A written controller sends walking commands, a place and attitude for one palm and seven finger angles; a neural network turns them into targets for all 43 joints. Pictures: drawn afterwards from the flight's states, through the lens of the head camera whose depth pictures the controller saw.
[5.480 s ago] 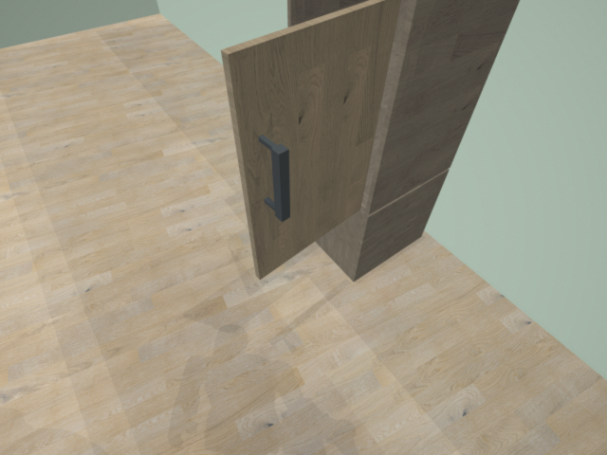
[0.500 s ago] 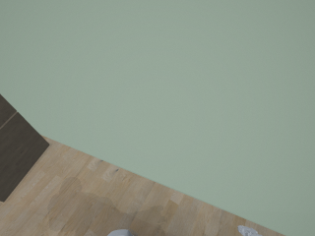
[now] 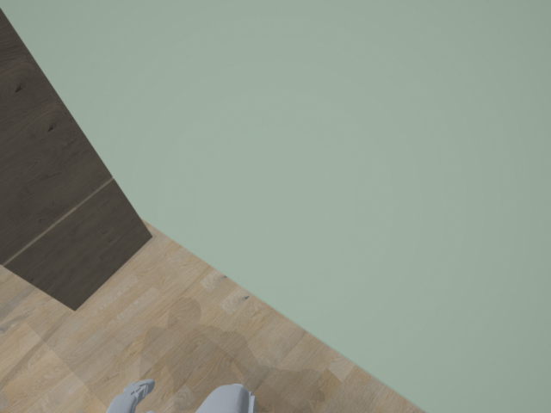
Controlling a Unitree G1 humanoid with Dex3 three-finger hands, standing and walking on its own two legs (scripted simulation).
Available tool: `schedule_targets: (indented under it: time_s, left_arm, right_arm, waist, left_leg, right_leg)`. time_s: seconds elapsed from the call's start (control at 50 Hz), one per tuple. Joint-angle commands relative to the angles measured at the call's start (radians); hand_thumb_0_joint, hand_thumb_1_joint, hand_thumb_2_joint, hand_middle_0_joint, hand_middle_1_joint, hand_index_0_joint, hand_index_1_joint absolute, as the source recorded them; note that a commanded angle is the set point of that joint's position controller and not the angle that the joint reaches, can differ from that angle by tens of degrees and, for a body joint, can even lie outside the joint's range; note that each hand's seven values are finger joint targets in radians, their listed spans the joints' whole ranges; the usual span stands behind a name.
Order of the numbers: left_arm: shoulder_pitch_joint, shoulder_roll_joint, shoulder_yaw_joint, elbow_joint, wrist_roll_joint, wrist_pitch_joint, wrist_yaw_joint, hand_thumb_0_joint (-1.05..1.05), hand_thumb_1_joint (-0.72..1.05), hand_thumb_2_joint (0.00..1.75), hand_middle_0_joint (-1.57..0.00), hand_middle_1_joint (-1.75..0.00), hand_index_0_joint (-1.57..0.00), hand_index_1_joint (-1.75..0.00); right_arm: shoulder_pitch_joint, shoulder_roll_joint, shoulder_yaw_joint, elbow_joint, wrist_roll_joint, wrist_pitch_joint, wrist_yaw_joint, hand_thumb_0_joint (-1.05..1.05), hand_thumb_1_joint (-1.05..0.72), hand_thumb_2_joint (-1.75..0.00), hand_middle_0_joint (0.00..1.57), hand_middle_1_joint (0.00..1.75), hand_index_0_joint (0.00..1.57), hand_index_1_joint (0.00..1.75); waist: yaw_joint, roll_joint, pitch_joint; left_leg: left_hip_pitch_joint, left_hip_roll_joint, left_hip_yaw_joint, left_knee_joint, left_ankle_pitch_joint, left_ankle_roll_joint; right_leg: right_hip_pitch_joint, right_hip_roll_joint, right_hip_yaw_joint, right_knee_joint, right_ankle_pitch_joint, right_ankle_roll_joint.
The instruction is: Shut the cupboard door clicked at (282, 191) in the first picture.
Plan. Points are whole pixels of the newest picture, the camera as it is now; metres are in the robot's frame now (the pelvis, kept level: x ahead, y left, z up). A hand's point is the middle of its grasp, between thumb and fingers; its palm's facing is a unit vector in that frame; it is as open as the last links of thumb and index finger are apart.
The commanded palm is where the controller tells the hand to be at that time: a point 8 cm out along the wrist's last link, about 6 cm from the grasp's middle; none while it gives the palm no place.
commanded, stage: turn to face it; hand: left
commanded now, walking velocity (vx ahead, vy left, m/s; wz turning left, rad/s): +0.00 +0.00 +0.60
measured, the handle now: out of the picture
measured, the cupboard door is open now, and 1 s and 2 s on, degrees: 95 95 95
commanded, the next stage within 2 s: take the last steps up to it in 1.68 s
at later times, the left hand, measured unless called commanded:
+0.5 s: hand out of the picture +0.02 +0.26 -0.17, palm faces +0.32 -0.92 -0.24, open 7.4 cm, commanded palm none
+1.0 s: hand out of the picture -0.01 +0.17 -0.16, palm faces +0.57 -0.79 -0.24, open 7.3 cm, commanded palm none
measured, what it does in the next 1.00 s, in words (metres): steps on the spot, turning left: left foot, then right foot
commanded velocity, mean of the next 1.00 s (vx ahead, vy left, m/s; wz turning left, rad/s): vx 0.00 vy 0.00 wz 0.60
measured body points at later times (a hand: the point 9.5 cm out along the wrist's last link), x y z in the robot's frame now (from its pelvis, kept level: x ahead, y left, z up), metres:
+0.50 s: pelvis +0.01 +0.03 +0.00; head +0.05 +0.07 +0.45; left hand +0.01 +0.31 -0.15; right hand +0.17 -0.19 -0.12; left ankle +0.00 +0.12 -0.74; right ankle +0.03 -0.14 -0.65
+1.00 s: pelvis +0.03 -0.02 +0.00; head +0.08 +0.00 +0.45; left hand -0.04 +0.21 -0.14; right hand +0.25 -0.20 -0.14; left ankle -0.05 +0.09 -0.68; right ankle +0.06 -0.13 -0.73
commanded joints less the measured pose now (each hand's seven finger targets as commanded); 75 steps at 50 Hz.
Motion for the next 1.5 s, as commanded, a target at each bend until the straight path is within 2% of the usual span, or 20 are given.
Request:
schedule_targets:
  time_s: [0.0,0.14,0.2,0.22,0.24,0.26,0.38,0.54,0.64,0.66,0.7,0.74,0.82,0.98,1.06,1.08,1.1,1.12,1.24,1.48]
  left_arm:
    - [0.024,0.161,0.045,-0.063,-0.002,-0.018,0.013,0.00,0.90,0.90,-0.20,-0.30,-0.20,-0.30]
    - [0.121,0.218,0.072,-0.026,0.008,-0.016,0.012,0.00,0.90,0.90,-0.20,-0.30,-0.20,-0.30]
    - [0.092,0.219,0.077,-0.020,-0.004,-0.013,0.002,0.00,0.90,0.90,-0.20,-0.30,-0.20,-0.30]
    - [0.082,0.188,0.074,-0.039,-0.013,-0.007,-0.002,0.00,0.90,0.90,-0.20,-0.30,-0.20,-0.30]
    - [0.037,0.107,0.049,-0.085,-0.019,0.000,-0.009,0.00,0.90,0.90,-0.20,-0.30,-0.20,-0.30]
    - [-0.024,0.129,0.045,-0.101,-0.008,0.016,0.000,0.00,0.90,0.90,-0.20,-0.30,-0.20,-0.30]
    - [0.021,0.125,0.059,-0.022,-0.003,0.031,-0.015,0.00,0.90,0.90,-0.20,-0.30,-0.20,-0.30]
    - [-0.044,0.111,0.049,-0.056,-0.008,0.025,-0.010,0.00,0.90,0.90,-0.20,-0.30,-0.20,-0.30]
    - [0.043,0.118,0.051,-0.042,-0.018,0.010,-0.002,0.00,0.90,0.90,-0.20,-0.30,-0.20,-0.30]
    - [0.089,0.137,0.058,-0.033,-0.017,0.002,0.002,0.00,0.90,0.90,-0.20,-0.30,-0.20,-0.30]
    - [0.128,0.280,0.085,-0.034,0.008,-0.015,0.015,0.00,0.90,0.90,-0.20,-0.30,-0.20,-0.30]
    - [0.031,0.205,0.058,-0.054,0.000,-0.017,0.019,0.00,0.90,0.90,-0.20,-0.30,-0.20,-0.30]
    - [0.008,0.144,0.041,-0.062,-0.007,-0.021,0.017,0.00,0.90,0.90,-0.20,-0.30,-0.20,-0.30]
    - [0.143,0.212,0.067,-0.011,0.005,-0.017,0.010,0.00,0.90,0.90,-0.20,-0.30,-0.20,-0.30]
    - [0.107,0.225,0.076,-0.012,-0.004,-0.014,0.002,0.00,0.90,0.90,-0.20,-0.30,-0.20,-0.30]
    - [0.087,0.209,0.073,-0.024,-0.012,-0.011,-0.002,0.00,0.90,0.90,-0.20,-0.30,-0.20,-0.30]
    - [0.059,0.129,0.054,-0.065,-0.019,-0.006,-0.010,0.00,0.90,0.90,-0.20,-0.30,-0.20,-0.30]
    - [-0.012,0.122,0.042,-0.093,-0.012,0.009,-0.002,0.00,0.90,0.90,-0.20,-0.30,-0.20,-0.30]
    - [0.034,0.125,0.052,-0.018,-0.004,0.033,-0.013,0.00,0.90,0.90,-0.20,-0.30,-0.20,-0.30]
    - [0.033,0.095,0.037,-0.027,-0.014,0.015,-0.007,0.00,0.90,0.90,-0.20,-0.30,-0.20,-0.30]
  right_arm:
    - [-0.042,-0.051,-0.010,-0.087,0.008,-0.021,0.014,0.00,-0.90,-0.90,0.20,0.30,0.20,0.30]
    - [-0.111,-0.022,0.015,-0.111,0.013,-0.042,0.016,0.00,-0.90,-0.90,0.20,0.30,0.20,0.30]
    - [-0.005,-0.061,0.006,-0.088,0.008,-0.055,0.013,0.00,-0.90,-0.90,0.20,0.30,0.20,0.30]
    - [0.081,-0.139,-0.015,-0.071,0.001,-0.065,0.008,0.00,-0.90,-0.90,0.20,0.30,0.20,0.30]
    - [0.158,-0.255,-0.044,-0.062,-0.005,-0.067,-0.003,0.00,-0.90,-0.90,0.20,0.30,0.20,0.30]
    - [0.200,-0.267,-0.044,-0.034,0.001,-0.058,-0.013,0.00,-0.90,-0.90,0.20,0.30,0.20,0.30]
    - [0.006,-0.156,-0.007,-0.087,-0.001,-0.075,-0.036,0.00,-0.90,-0.90,0.20,0.30,0.20,0.30]
    - [0.042,-0.167,-0.020,-0.077,-0.008,-0.066,-0.027,0.00,-0.90,-0.90,0.20,0.30,0.20,0.30]
    - [-0.013,-0.163,-0.028,-0.096,-0.003,-0.055,-0.024,0.00,-0.90,-0.90,0.20,0.30,0.20,0.30]
    - [-0.027,-0.143,-0.027,-0.105,0.004,-0.054,-0.023,0.00,-0.90,-0.90,0.20,0.30,0.20,0.30]
    - [-0.034,-0.048,-0.018,-0.138,0.016,-0.057,-0.014,0.00,-0.90,-0.90,0.20,0.30,0.20,0.30]
    - [-0.006,-0.084,-0.024,-0.108,0.002,-0.044,-0.003,0.00,-0.90,-0.90,0.20,0.30,0.20,0.30]
    - [-0.012,-0.052,-0.012,-0.076,0.005,-0.026,0.009,0.00,-0.90,-0.90,0.20,0.30,0.20,0.30]
    - [-0.129,-0.017,0.014,-0.104,0.009,-0.036,0.017,0.00,-0.90,-0.90,0.20,0.30,0.20,0.30]
    - [-0.028,-0.053,0.008,-0.088,0.005,-0.051,0.010,0.00,-0.90,-0.90,0.20,0.30,0.20,0.30]
    - [0.058,-0.113,-0.009,-0.068,0.001,-0.060,0.006,0.00,-0.90,-0.90,0.20,0.30,0.20,0.30]
    - [0.134,-0.228,-0.039,-0.060,-0.006,-0.068,0.000,0.00,-0.90,-0.90,0.20,0.30,0.20,0.30]
    - [0.189,-0.270,-0.044,-0.038,0.003,-0.061,-0.012,0.00,-0.90,-0.90,0.20,0.30,0.20,0.30]
    - [-0.007,-0.152,-0.002,-0.092,-0.004,-0.075,-0.038,0.00,-0.90,-0.90,0.20,0.30,0.20,0.30]
    - [0.006,-0.145,-0.010,-0.075,-0.007,-0.061,-0.031,0.00,-0.90,-0.90,0.20,0.30,0.20,0.30]
  waist:
    - [0.021,-0.248,-0.094]
    - [0.079,-0.231,-0.143]
    - [0.014,-0.161,-0.184]
    - [-0.035,0.019,-0.240]
    - [-0.078,0.318,-0.240]
    - [-0.089,0.206,-0.261]
    - [0.021,0.119,-0.139]
    - [-0.002,0.112,-0.137]
    - [0.042,0.140,-0.159]
    - [0.068,0.092,-0.177]
    - [0.096,-0.339,-0.182]
    - [0.031,-0.197,-0.128]
    - [0.010,-0.249,-0.096]
    - [0.081,-0.233,-0.105]
    - [0.014,-0.200,-0.164]
    - [-0.039,-0.069,-0.221]
    - [-0.077,0.246,-0.260]
    - [-0.092,0.223,-0.272]
    - [0.021,0.089,-0.151]
    - [0.034,0.133,-0.149]
  left_leg:
    - [-0.076,0.056,0.039,0.067,0.062,-0.030]
    - [0.056,0.047,0.135,-0.365,0.017,-0.014]
    - [0.287,0.026,0.143,-0.628,0.247,0.012]
    - [0.477,0.146,-0.009,-0.697,0.473,0.067]
    - [0.579,0.430,-0.395,-0.731,0.895,0.229]
    - [0.547,0.472,-0.383,-0.709,0.936,0.302]
    - [0.345,0.249,-0.186,-0.783,0.554,0.189]
    - [0.326,0.236,-0.278,-0.777,0.465,0.213]
    - [0.199,0.183,-0.329,-0.695,0.510,0.180]
    - [0.132,0.145,-0.315,-0.642,0.444,0.145]
    - [-0.131,-0.079,-0.019,-0.233,-0.114,0.004]
    - [-0.100,0.004,-0.065,0.075,-0.062,0.011]
    - [-0.103,0.043,0.015,0.080,0.059,-0.027]
    - [0.033,0.034,0.134,-0.315,0.025,-0.012]
    - [0.267,0.007,0.160,-0.584,0.209,0.021]
    - [0.459,0.076,0.081,-0.666,0.423,0.058]
    - [0.625,0.370,-0.315,-0.698,0.805,0.201]
    - [0.593,0.452,-0.394,-0.698,1.028,0.296]
    - [0.366,0.262,-0.187,-0.761,0.645,0.211]
    - [0.265,0.215,-0.260,-0.705,0.594,0.202]
  right_leg:
    - [0.129,-0.232,0.067,-0.214,0.495,-0.088]
    - [0.240,-0.298,0.021,-0.097,0.656,-0.113]
    - [0.133,-0.265,-0.056,0.071,0.578,-0.033]
    - [-0.038,-0.202,-0.101,0.251,0.355,0.027]
    - [-0.332,-0.046,-0.083,0.491,-0.341,0.103]
    - [-0.351,-0.048,0.057,0.592,-0.369,0.079]
    - [-0.313,-0.031,0.105,0.612,-0.058,0.089]
    - [-0.223,0.021,0.093,0.332,-0.104,0.087]
    - [0.038,0.076,0.072,0.016,-0.007,0.064]
    - [0.156,0.052,0.087,-0.133,0.083,0.058]
    - [0.287,-0.386,0.490,-0.306,0.187,-0.112]
    - [0.124,-0.344,0.329,-0.263,0.309,-0.164]
    - [0.161,-0.223,0.091,-0.200,0.566,-0.099]
    - [0.231,-0.279,0.023,-0.115,0.699,-0.107]
    - [0.146,-0.263,-0.051,0.059,0.668,-0.040]
    - [0.016,-0.230,-0.090,0.227,0.526,0.011]
    - [-0.286,-0.068,-0.102,0.481,-0.173,0.089]
    - [-0.349,-0.038,0.035,0.592,-0.365,0.078]
    - [-0.296,-0.032,0.102,0.598,-0.093,0.084]
    - [-0.018,0.067,0.054,0.095,-0.040,0.062]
